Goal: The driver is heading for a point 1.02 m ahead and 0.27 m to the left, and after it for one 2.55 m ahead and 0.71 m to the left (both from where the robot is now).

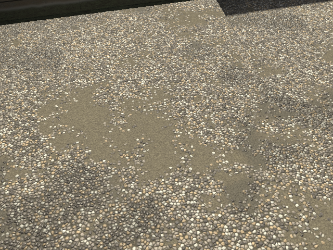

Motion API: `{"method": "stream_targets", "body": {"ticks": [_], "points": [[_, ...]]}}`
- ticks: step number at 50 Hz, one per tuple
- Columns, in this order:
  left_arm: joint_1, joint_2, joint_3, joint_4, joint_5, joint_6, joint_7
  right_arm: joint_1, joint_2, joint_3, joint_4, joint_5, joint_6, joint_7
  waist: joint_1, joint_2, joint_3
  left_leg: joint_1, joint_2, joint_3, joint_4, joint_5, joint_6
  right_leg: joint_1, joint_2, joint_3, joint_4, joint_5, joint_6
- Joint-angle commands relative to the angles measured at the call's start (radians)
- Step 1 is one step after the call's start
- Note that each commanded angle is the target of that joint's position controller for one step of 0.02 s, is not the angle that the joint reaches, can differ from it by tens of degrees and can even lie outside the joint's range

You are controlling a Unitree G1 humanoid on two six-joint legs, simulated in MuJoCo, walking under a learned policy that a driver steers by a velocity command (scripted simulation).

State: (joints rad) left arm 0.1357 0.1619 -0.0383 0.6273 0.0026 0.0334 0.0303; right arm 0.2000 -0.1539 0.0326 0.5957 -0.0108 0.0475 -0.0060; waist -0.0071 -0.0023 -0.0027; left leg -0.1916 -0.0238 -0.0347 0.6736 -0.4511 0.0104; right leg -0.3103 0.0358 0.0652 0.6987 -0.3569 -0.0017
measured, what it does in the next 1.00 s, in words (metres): stands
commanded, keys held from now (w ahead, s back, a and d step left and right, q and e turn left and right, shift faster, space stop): w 0.94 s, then no key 0.06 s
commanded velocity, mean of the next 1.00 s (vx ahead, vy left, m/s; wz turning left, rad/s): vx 0.50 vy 0.00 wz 0.00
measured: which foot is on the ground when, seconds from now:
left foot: down 0.00-1.00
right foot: down 0.00-1.00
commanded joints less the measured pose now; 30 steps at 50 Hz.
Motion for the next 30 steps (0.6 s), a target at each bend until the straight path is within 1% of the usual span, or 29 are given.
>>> {"method": "stream_targets", "body": {"ticks": [1,8,9,14,21,30], "points": [[-0.086,0.085,0.025,-0.094,0.001,-0.022,-0.002,-0.048,-0.070,-0.017,-0.080,0.001,-0.021,0.000,-0.001,0.030,-0.026,-0.045,0.024,-0.045,-0.126,0.209,0.037,0.022,-0.017,0.008,-0.099,0.174,-0.029],[-0.073,0.083,0.026,-0.085,0.000,-0.022,0.001,-0.031,-0.079,-0.019,-0.070,-0.001,-0.021,-0.002,0.000,0.007,-0.035,-0.021,0.017,-0.036,-0.098,0.307,0.035,0.038,-0.017,0.003,-0.086,0.235,-0.036],[-0.048,0.087,0.028,-0.076,0.010,-0.016,0.006,-0.015,-0.071,-0.011,-0.073,-0.010,-0.023,-0.007,0.009,-0.023,-0.020,-0.028,0.017,-0.027,-0.091,0.371,0.031,0.037,-0.022,0.003,-0.084,0.299,-0.037],[-0.038,0.091,0.033,-0.065,0.010,-0.007,0.009,-0.004,-0.075,-0.010,-0.070,-0.010,-0.024,-0.011,0.008,0.000,-0.057,0.005,0.014,-0.012,-0.077,0.439,0.023,0.058,-0.022,0.000,-0.071,0.350,-0.039],[-0.035,0.092,0.035,-0.056,0.011,-0.004,0.011,0.000,-0.076,-0.007,-0.068,-0.008,-0.020,-0.012,0.007,0.015,-0.063,0.017,0.019,-0.011,-0.082,0.476,0.025,0.059,-0.019,-0.008,-0.068,0.359,-0.033],[-0.035,0.088,0.033,-0.051,0.011,-0.002,0.011,-0.005,-0.073,-0.003,-0.068,-0.006,-0.020,-0.011,0.009,0.014,-0.053,0.005,0.021,-0.013,-0.098,0.443,0.025,0.056,-0.019,-0.008,-0.078,0.334,-0.029]]}}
